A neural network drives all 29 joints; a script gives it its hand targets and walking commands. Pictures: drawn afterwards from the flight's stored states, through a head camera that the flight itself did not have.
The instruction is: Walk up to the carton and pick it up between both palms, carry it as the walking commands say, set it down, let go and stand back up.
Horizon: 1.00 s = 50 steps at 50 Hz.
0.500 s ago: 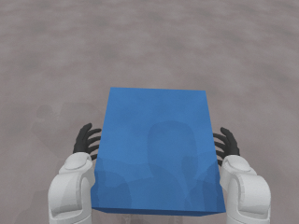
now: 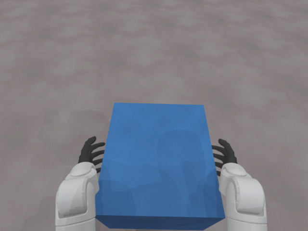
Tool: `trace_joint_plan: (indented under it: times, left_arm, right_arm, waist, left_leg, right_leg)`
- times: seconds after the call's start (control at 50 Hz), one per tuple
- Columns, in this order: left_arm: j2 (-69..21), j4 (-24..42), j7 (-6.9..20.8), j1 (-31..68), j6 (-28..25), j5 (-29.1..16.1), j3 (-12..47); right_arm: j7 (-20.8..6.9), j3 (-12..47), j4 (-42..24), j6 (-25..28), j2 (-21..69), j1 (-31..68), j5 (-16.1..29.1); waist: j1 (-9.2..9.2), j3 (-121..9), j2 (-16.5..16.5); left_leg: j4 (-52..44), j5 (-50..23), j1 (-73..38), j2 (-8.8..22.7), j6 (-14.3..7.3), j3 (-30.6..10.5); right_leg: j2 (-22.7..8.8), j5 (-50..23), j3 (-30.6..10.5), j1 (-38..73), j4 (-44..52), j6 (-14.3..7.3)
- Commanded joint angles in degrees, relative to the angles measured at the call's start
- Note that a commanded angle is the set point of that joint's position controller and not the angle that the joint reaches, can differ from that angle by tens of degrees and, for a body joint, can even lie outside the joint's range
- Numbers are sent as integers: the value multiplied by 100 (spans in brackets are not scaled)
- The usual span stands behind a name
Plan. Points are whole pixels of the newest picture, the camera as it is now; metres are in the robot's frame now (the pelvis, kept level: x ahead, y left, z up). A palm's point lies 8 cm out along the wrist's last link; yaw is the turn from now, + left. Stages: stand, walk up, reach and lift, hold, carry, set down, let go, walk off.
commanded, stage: carry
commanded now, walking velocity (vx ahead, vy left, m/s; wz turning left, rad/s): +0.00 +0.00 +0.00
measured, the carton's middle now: (157, 165) +0.30 +0.00 -0.02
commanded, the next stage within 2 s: hold in 1.32 s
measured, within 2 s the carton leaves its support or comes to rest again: neither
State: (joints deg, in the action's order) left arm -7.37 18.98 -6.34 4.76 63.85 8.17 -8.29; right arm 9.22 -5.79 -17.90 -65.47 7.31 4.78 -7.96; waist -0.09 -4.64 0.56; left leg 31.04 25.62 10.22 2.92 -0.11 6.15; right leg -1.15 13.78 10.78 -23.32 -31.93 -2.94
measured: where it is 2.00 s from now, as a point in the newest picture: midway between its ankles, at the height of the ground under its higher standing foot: outside the picture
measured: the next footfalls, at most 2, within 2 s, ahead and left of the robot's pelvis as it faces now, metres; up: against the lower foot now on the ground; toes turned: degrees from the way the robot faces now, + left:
none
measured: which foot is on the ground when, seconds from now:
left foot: down 0.00-1.00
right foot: down 0.00-1.00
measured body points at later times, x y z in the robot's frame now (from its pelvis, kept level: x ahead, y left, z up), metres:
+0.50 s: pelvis +0.00 +0.01 +0.00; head -0.02 +0.02 +0.45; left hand +0.27 +0.19 +0.05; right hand +0.27 -0.16 +0.05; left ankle -0.11 +0.10 -0.73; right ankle +0.03 -0.09 -0.73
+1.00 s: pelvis -0.03 +0.00 +0.00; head -0.05 +0.01 +0.45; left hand +0.24 +0.18 +0.05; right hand +0.25 -0.16 +0.05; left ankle -0.11 +0.10 -0.73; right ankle +0.03 -0.09 -0.73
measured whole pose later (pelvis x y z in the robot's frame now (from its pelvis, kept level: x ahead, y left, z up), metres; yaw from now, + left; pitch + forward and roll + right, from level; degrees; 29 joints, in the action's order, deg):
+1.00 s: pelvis -0.03 +0.00 +0.00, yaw +0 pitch +2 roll -1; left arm -7.3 6.8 -5.8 4.8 50.5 8.2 -9.9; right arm 8.5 -7.3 -5.0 -51.2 7.3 4.9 -8.0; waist 0.1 -5.0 -0.4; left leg 31.0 23.9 8.7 2.6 -0.2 6.2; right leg -1.4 10.5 10.9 -20.5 -29.3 -2.5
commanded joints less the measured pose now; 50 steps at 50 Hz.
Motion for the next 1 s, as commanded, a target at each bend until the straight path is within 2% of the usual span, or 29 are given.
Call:
trace_joint_plan:
  times: [0.0, 0.04, 0.1, 0.18, 0.26, 0.32, 0.36, 0.38, 0.42, 0.54, 0.58, 0.6, 0.62, 0.66, 0.8, 0.98]
  left_arm:
    - [-4942, 342, 1201, 2381, -527, -2028, 3776]
    - [-4735, 181, 1176, 2126, -581, -1918, 3699]
    - [-4710, 275, 1148, 2014, -560, -1923, 3797]
    - [-4355, -430, 1168, 1918, -649, -1637, 3446]
    - [-4249, -886, 1222, 2038, -841, -1499, 3264]
    - [-4254, -851, 1238, 2275, -1038, -1533, 3212]
    - [-4328, -618, 1223, 2354, -1108, -1635, 3292]
    - [-4234, -808, 1224, 2291, -1140, -1552, 3200]
    - [-4254, -714, 1222, 2270, -1183, -1584, 3252]
    - [-4205, -808, 1273, 2254, -1257, -1512, 3255]
    - [-3997, -1300, 1304, 2171, -1291, -1313, 3020]
    - [-4094, -1090, 1309, 2237, -1299, -1410, 3116]
    - [-4005, -1261, 1315, 2237, -1320, -1344, 3020]
    - [-4037, -1223, 1330, 2300, -1367, -1368, 3025]
    - [-4054, -1050, 1310, 2464, -1474, -1463, 3022]
    - [-3929, -1333, 1331, 2403, -1559, -1337, 2921]
  right_arm:
    - [-1479, 3622, -763, 735, 4921, 2714, 2128]
    - [-1467, 3473, -534, 793, 4689, 2421, 1990]
    - [-1455, 3534, -620, 787, 4615, 2322, 1991]
    - [-1470, 3183, 28, 889, 4222, 2286, 1710]
    - [-1492, 3007, 425, 1091, 4114, 2451, 1556]
    - [-1491, 2966, 399, 1278, 4169, 2685, 1591]
    - [-1470, 3058, 152, 1352, 4266, 2777, 1693]
    - [-1469, 2974, 342, 1386, 4185, 2714, 1614]
    - [-1457, 3014, 274, 1430, 4226, 2656, 1623]
    - [-1470, 3057, 363, 1509, 4220, 2611, 1525]
    - [-1488, 2862, 819, 1544, 4020, 2558, 1331]
    - [-1483, 2972, 602, 1554, 4120, 2621, 1418]
    - [-1486, 2888, 777, 1574, 4043, 2611, 1356]
    - [-1495, 2924, 720, 1616, 4078, 2686, 1390]
    - [-1469, 2912, 561, 1712, 4108, 2791, 1473]
    - [-1509, 2790, 849, 1797, 3964, 2720, 1336]
  waist:
    - [47, -2021, 221]
    - [56, -2133, 298]
    - [68, -2047, 354]
    - [75, -1819, 264]
    - [70, -1540, 170]
    - [64, -1451, 176]
    - [60, -1485, 177]
    - [59, -1518, 171]
    - [51, -1572, 189]
    - [32, -1383, 24]
    - [28, -1304, -50]
    - [26, -1241, -79]
    - [23, -1181, -71]
    - [21, -1117, -64]
    - [25, -1146, 5]
    - [8, -1202, 70]
  left_leg:
    - [-66, -4404, -289, 493, -80, -304]
    - [68, -4927, -362, 528, -86, -284]
    - [149, -5202, -309, 509, -34, -257]
    - [93, -4888, -144, 466, 26, -242]
    - [-21, -4428, -16, 436, 62, -245]
    - [-114, -4168, -25, 448, 48, -284]
    - [-149, -4070, -59, 474, 21, -335]
    - [-162, -3959, -72, 483, 7, -353]
    - [-174, -3758, -92, 487, -11, -366]
    - [-418, -2232, 120, 426, -49, -404]
    - [-494, -1899, 184, 431, -57, -410]
    - [-531, -1763, 226, 431, -56, -419]
    - [-566, -1660, 273, 435, -53, -425]
    - [-624, -1464, 310, 427, -51, -424]
    - [-704, -1390, 365, 444, -57, -433]
    - [-642, -1887, 269, 481, -40, -459]
  right_leg:
    - [-728, -3285, -594, 1635, -212, 18]
    - [-659, -3014, -483, 1702, -294, 13]
    - [-624, -3027, -409, 1759, -328, 21]
    - [-652, -3083, -410, 1793, -279, 35]
    - [-695, -3092, -455, 1726, -186, 60]
    - [-711, -2859, -501, 1655, -103, 74]
    - [-714, -2686, -537, 1649, -65, 80]
    - [-718, -2599, -556, 1650, -35, 75]
    - [-743, -2571, -602, 1669, 6, 63]
    - [-875, -2287, -772, 1606, 302, 64]
    - [-894, -2088, -808, 1568, 401, 72]
    - [-897, -1985, -824, 1549, 454, 77]
    - [-895, -1890, -830, 1534, 494, 85]
    - [-899, -1721, -850, 1487, 566, 89]
    - [-878, -1483, -826, 1510, 611, 97]
    - [-844, -1798, -789, 1576, 506, 68]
